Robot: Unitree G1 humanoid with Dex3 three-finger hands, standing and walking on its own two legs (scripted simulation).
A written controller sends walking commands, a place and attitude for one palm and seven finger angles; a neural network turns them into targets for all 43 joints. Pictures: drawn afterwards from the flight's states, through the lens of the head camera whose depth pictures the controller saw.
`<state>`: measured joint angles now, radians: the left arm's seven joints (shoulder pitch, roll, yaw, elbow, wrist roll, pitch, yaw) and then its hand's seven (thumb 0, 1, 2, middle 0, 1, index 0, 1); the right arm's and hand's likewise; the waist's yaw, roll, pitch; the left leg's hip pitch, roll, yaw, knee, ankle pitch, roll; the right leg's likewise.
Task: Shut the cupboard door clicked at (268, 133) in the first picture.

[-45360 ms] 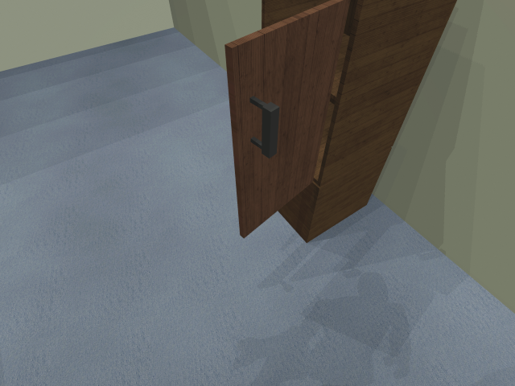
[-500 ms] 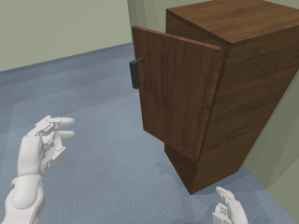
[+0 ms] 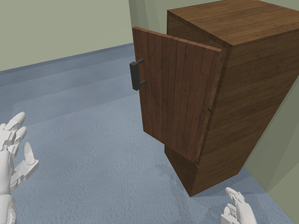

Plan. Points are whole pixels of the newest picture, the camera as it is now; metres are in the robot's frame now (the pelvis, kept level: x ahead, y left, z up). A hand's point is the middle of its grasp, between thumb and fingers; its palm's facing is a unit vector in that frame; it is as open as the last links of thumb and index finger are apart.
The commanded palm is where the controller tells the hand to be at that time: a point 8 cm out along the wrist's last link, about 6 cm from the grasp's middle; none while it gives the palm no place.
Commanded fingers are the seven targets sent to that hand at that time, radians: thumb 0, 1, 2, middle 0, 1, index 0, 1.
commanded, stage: draw the hand back to the body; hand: left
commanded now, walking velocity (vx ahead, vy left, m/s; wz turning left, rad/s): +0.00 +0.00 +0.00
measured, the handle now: (138, 74) +0.65 +0.13 +0.07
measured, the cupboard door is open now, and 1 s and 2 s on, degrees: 27 27 27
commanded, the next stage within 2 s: step back with the hand held close in 0.06 s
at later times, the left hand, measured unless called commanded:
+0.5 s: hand (29, 161) +0.19 +0.28 +0.15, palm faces +0.36 -0.78 -0.52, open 7.4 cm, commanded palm +0.13 +0.32 +0.17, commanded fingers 0.00 0.90 0.90 -0.20 -0.30 -0.20 -0.30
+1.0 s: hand out of the picture +0.06 +0.31 +0.16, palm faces +0.50 -0.75 -0.44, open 7.4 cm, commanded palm +0.01 +0.34 +0.17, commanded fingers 0.00 0.90 0.90 -0.20 -0.30 -0.20 -0.30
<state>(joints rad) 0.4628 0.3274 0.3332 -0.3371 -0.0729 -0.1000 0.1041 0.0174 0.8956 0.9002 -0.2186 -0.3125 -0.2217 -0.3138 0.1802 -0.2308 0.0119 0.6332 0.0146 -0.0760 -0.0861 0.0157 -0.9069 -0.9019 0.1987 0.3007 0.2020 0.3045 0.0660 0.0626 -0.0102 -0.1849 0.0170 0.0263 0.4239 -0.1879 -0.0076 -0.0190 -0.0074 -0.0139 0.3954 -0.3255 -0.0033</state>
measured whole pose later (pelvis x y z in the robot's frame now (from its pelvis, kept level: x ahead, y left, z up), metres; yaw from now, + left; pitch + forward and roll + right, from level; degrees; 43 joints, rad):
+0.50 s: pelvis -0.01 +0.02 +0.00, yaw -1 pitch +1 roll -1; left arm 0.55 0.43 0.39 -0.42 -0.08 -0.13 0.10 0.02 0.89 0.90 -0.21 -0.30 -0.21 -0.30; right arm 0.17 -0.25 -0.01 0.57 0.03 0.05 -0.10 0.01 -0.91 -0.90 0.20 0.30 0.20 0.30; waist 0.02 0.07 -0.01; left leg -0.32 0.02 0.04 0.50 -0.19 0.01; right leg -0.15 -0.01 0.00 0.45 -0.32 0.02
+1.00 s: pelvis -0.11 +0.03 -0.02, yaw +3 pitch -1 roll -3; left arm 0.56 0.41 0.43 -0.51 -0.06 -0.24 0.15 0.02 0.89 0.90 -0.21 -0.30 -0.21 -0.30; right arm 0.23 -0.21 0.01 0.61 0.00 -0.07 -0.08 0.01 -0.90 -0.90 0.20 0.30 0.20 0.30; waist 0.03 0.02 0.01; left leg -0.50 0.02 0.01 0.61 -0.24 0.03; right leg -0.31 0.02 0.00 0.57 -0.25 0.02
